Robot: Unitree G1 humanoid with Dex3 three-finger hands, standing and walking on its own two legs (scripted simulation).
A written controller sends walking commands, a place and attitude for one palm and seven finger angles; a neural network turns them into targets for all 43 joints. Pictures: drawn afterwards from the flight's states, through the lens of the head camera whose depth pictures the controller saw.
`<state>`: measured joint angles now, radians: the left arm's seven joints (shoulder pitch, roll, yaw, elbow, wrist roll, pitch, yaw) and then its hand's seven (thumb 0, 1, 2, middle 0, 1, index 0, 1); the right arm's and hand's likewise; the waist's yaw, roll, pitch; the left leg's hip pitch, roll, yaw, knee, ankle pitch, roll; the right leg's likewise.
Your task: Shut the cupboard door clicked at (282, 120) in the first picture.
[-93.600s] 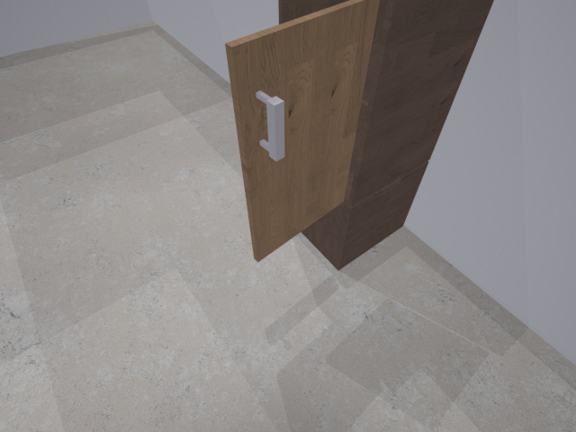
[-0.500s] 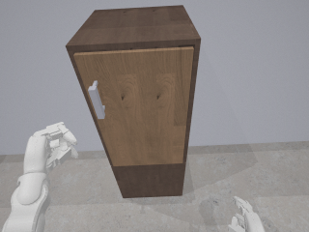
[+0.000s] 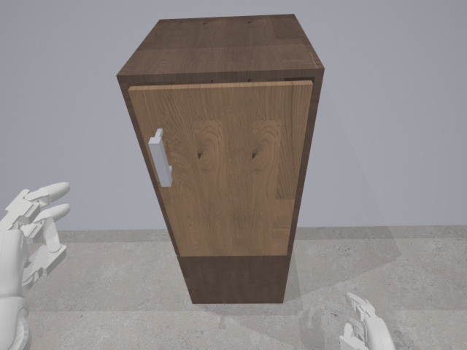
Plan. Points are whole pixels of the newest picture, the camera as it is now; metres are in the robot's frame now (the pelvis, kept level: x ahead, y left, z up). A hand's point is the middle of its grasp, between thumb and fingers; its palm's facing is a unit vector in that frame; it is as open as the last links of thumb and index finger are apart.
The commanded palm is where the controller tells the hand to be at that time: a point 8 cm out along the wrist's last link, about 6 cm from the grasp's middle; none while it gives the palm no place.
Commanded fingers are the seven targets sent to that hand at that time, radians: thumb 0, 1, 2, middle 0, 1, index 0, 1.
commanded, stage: draw the hand back to the body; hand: left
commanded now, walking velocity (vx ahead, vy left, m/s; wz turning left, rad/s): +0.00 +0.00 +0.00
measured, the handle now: (163, 157) +0.47 +0.22 +0.09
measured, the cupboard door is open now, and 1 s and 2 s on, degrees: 0 0 0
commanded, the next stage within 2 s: step back with the hand held close in 0.40 s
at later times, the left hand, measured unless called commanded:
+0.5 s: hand (54, 247) +0.19 +0.27 +0.16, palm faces +0.46 -0.80 -0.39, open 7.4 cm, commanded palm +0.14 +0.30 +0.17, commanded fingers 0.00 0.90 0.90 -0.20 -0.30 -0.20 -0.30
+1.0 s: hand (23, 272) +0.15 +0.29 +0.16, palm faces +0.42 -0.77 -0.47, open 7.4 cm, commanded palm +0.10 +0.32 +0.17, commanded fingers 0.00 0.90 0.90 -0.20 -0.30 -0.20 -0.30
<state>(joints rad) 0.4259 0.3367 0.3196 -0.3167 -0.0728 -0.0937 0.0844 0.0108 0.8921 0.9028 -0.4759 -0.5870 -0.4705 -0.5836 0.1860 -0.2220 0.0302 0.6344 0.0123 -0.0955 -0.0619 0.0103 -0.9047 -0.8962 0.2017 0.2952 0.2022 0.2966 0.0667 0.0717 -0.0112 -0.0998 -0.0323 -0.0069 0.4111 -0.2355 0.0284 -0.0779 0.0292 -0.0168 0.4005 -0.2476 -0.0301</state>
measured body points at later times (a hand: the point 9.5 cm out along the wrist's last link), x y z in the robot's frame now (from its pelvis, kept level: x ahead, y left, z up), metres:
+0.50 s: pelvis +0.00 +0.00 +0.00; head -0.02 -0.02 +0.45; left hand +0.16 +0.31 +0.18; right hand +0.20 -0.21 -0.08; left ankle +0.00 +0.10 -0.74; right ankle -0.01 -0.10 -0.74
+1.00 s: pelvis -0.04 +0.02 -0.01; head -0.05 +0.01 +0.44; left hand +0.13 +0.33 +0.19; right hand +0.13 -0.23 -0.08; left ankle +0.00 +0.10 -0.74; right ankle -0.01 -0.10 -0.74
